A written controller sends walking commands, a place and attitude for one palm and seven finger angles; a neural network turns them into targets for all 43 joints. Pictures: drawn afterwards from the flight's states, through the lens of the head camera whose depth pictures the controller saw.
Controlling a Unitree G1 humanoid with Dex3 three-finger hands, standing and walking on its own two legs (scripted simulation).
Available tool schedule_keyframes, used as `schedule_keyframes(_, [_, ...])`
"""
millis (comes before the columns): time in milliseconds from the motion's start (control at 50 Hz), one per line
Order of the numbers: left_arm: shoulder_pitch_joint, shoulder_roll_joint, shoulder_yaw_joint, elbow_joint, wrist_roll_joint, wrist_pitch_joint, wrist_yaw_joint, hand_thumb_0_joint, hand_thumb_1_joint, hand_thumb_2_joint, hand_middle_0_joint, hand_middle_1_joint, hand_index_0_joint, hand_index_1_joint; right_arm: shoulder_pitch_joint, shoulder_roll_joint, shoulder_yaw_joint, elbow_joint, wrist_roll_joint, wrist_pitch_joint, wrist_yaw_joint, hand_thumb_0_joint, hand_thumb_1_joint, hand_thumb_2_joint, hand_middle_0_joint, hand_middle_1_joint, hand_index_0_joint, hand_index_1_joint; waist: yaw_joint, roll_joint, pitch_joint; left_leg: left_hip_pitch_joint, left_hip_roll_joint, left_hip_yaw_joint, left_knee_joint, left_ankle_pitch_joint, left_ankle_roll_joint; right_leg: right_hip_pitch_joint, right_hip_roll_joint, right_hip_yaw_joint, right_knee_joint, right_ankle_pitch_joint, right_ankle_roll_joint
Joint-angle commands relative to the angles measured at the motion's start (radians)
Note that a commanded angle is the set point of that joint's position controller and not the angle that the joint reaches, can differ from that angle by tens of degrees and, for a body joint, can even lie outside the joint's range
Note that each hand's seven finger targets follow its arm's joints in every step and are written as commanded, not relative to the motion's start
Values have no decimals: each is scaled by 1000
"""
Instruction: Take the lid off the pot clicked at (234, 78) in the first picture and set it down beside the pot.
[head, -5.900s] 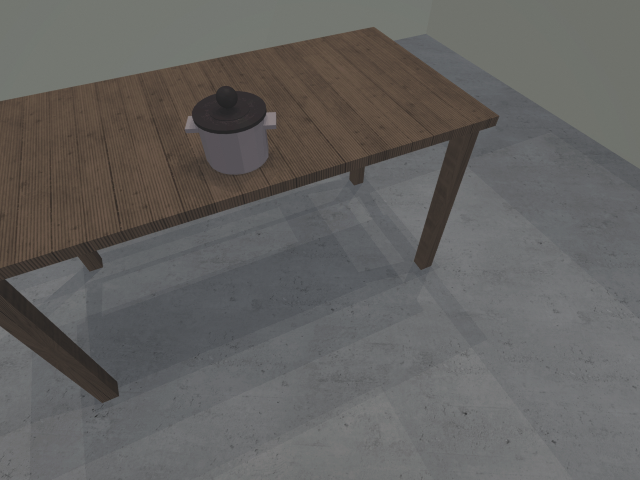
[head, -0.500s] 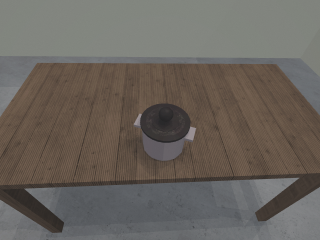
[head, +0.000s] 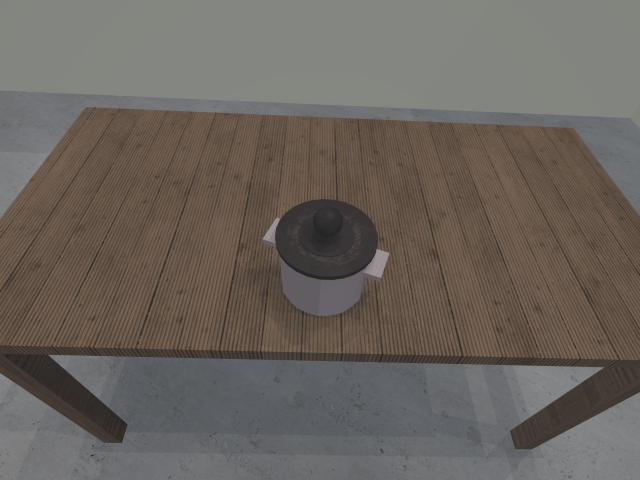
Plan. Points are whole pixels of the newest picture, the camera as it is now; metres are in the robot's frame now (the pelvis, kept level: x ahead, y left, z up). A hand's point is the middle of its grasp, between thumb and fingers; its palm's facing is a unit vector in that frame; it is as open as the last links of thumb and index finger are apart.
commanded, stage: shuffle to correct the standing spot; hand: left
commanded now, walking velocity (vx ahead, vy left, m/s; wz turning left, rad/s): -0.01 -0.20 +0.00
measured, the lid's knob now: (327, 221) +0.46 +0.02 +0.06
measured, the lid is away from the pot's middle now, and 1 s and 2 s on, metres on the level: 0.00 0.00 0.00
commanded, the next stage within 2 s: come to a stop and stand still in 0.66 s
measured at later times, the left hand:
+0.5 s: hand out of the picture +0.02 +0.13 -0.19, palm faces +0.05 -0.99 -0.15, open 7.4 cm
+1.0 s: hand out of the picture +0.02 +0.06 -0.18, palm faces +0.05 -0.98 -0.17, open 7.2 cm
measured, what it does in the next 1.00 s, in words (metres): steps to the right: right foot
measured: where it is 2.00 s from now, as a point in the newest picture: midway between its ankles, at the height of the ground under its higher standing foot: outside the picture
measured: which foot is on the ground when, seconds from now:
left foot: down 0.00-1.00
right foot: down 0.00-0.38, up 0.40-0.68, down 0.70-1.00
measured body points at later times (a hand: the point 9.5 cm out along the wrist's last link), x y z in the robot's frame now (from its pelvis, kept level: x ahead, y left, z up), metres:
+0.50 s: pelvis +0.00 -0.04 +0.00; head +0.02 -0.01 +0.45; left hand +0.02 +0.19 -0.17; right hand +0.00 -0.27 -0.15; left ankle -0.02 +0.06 -0.74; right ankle -0.07 -0.16 -0.66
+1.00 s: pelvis +0.01 -0.12 +0.00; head +0.03 -0.10 +0.44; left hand +0.02 +0.11 -0.17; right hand +0.05 -0.36 -0.15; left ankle -0.02 +0.04 -0.74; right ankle -0.02 -0.27 -0.74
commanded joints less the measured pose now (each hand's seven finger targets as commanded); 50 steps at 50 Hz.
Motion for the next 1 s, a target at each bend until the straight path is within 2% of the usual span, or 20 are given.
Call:
schedule_keyframes(0, [90, 86, 22, -49, 6, -3, 3, 0, 900, 900, -200, -300, -200, -300, 72, -121, -23, -30, -3, 2, -11, 0, -900, -900, 200, 300, 200, 300, 0, 23, 65, -89, 152, -88, -38, 221, 61, 1, -123, 101, -57, 257, 35])
schedule_keyframes(120, [79, 142, 44, -84, 9, 7, 2, 0, 900, 900, -200, -300, -200, -300, 70, -93, -18, -47, -2, 18, -14, 0, -900, -900, 200, 300, 200, 300, 0, -88, 44, -156, 63, 45, 147, 37, 15, 38, -206, 222, -151, 304, 7])
schedule_keyframes(240, [49, 156, 54, -125, 25, 10, 6, 0, 900, 900, -200, -300, -200, -300, 44, -84, -23, -58, 2, 17, -18, 0, -900, -900, 200, 300, 200, 300, 6, -23, 55, -214, 65, 98, 319, -191, 8, 49, -262, 239, -126, 553, -152])
schedule_keyframes(300, [6, 158, 50, -147, 14, 10, 2, 0, 900, 900, -200, -300, -200, -300, 110, -81, -18, -39, 1, 10, -15, 0, -900, -900, 200, 300, 200, 300, -27, -10, 44, -61, 74, 106, 65, 1, 21, -16, -200, 164, -33, 582, -82])
schedule_keyframes(320, [-12, 146, 47, -159, 8, 8, -1, 0, 900, 900, -200, -300, -200, -300, 154, -97, -19, -30, -4, 5, -18, 0, -900, -900, 200, 300, 200, 300, -50, 33, 47, 45, 138, 41, -61, 138, 56, -105, -161, 120, 61, 546, -15])
schedule_keyframes(340, [6, 110, 40, -170, 1, 7, -6, 0, 900, 900, -200, -300, -200, -300, 176, -163, -28, -34, -15, 0, -21, 0, -900, -900, 200, 300, 200, 300, -49, 207, 22, 110, 335, -202, -127, 320, 160, -224, -64, 43, 234, 294, 72])
schedule_keyframes(360, [-15, 118, 41, -176, -4, 13, -2, 0, 900, 900, -200, -300, -200, -300, 173, -196, -34, -51, -15, 2, -24, 0, -900, -900, 200, 300, 200, 300, -63, 339, 38, 37, 486, -385, -208, 445, 282, -286, -22, 55, 474, -234, 108])
schedule_keyframes(380, [-34, 156, 48, -183, 2, 22, 1, 0, 900, 900, -200, -300, -200, -300, 137, -207, -33, -74, -16, -3, -22, 0, -900, -900, 200, 300, 200, 300, -47, 299, 56, -51, 519, -417, -206, 470, 309, -270, -35, 152, 639, -301, 69])
schedule_keyframes(420, [-54, 140, 50, -191, 10, 22, -8, 0, 900, 900, -200, -300, -200, -300, -6, -206, -36, -124, -24, -16, -13, 0, -900, -900, 200, 300, 200, 300, 20, 118, 82, -114, 437, -296, -181, 439, 253, -298, -61, 159, 731, -258, 50])
schedule_keyframes(440, [-54, 127, 46, -189, 9, 22, -15, 0, 900, 900, -200, -300, -200, -300, -21, -207, -38, -132, -25, -21, -7, 0, -900, -900, 200, 300, 200, 300, 26, 92, 58, -82, 390, -214, -162, 441, 220, -310, -63, 132, 722, -230, 58])
schedule_keyframes(500, [-69, 114, 41, -195, 1, 27, -28, 0, 900, 900, -200, -300, -200, -300, -22, -223, -51, -141, -27, -14, 8, 0, -900, -900, 200, 300, 200, 300, 19, 130, 49, -62, 317, -87, -151, 366, 162, -263, -79, 61, 529, -200, 81])
schedule_keyframes(560, [-91, 109, 35, -196, -2, 19, -28, 0, 900, 900, -200, -300, -200, -300, 5, -240, -66, -136, -23, 5, 17, 0, -900, -900, 200, 300, 200, 300, -9, 206, 21, -25, 302, -76, -102, 312, 120, -178, -79, 2, 236, -150, 91])
schedule_keyframes(620, [-57, 137, 38, -177, -2, 10, -30, 0, 900, 900, -200, -300, -200, -300, 20, -244, -75, -138, -14, 17, 20, 0, -900, -900, 200, 300, 200, 300, -6, 154, -17, -49, 249, -32, 14, 291, 56, -28, -61, -41, -29, 63, 92])
schedule_keyframes(660, [-38, 194, 49, -170, 2, 7, -19, 0, 900, 900, -200, -300, -200, -300, 30, -199, -71, -158, -8, 20, 19, 0, -900, -900, 200, 300, 200, 300, -11, 15, -62, -131, 175, 58, 125, 268, 10, 89, -162, 73, -21, 339, 48])
schedule_keyframes(700, [-37, 242, 47, -167, 10, 10, -15, 0, 900, 900, -200, -300, -200, -300, 0, -138, -58, -184, -3, 24, 27, 0, -900, -900, 200, 300, 200, 300, -11, -15, -63, -139, 96, 129, 215, 94, -14, 46, -257, 125, -27, 432, 10])
schedule_keyframes(720, [-48, 261, 53, -156, 13, 11, -12, 0, 900, 900, -200, -300, -200, -300, -1, -140, -56, -184, -4, 36, 20, 0, -900, -900, 200, 300, 200, 300, -16, -194, -72, -136, 77, 151, 255, 27, -30, 30, -247, 153, -60, 376, 0])
schedule_keyframes(740, [-66, 259, 52, -150, 14, 13, -11, 0, 900, 900, -200, -300, -200, -300, -12, -145, -55, -182, -6, 40, 17, 0, -900, -900, 200, 300, 200, 300, -13, -259, -22, -145, 66, 155, 262, -62, -32, -8, -260, 160, -81, 349, -19])
schedule_keyframes(780, [-97, 231, 36, -139, 8, 0, -11, 0, 900, 900, -200, -300, -200, -300, -1, -119, -39, -164, -8, 29, 23, 0, -900, -900, 200, 300, 200, 300, -30, -158, 36, -78, 74, 129, 149, -24, -27, -91, -242, 145, -81, 258, -15])
schedule_keyframes(840, [-69, 184, 20, -116, -5, -28, -12, 0, 900, 900, -200, -300, -200, -300, -10, -136, -21, -135, 0, -4, 27, 0, -900, -900, 200, 300, 200, 300, -4, 85, 23, 17, 129, 86, 44, 348, -12, -63, -163, 86, -24, 365, 52])
schedule_keyframes(980, [-38, 198, 14, -83, -9, -47, -4, 0, 900, 900, -200, -300, -200, -300, -26, -146, -13, -123, 16, -4, 26, 0, -900, -900, 200, 300, 200, 300, 9, 3, -23, 67, 132, 101, -8, 393, -27, 36, -188, 90, -38, 604, 50])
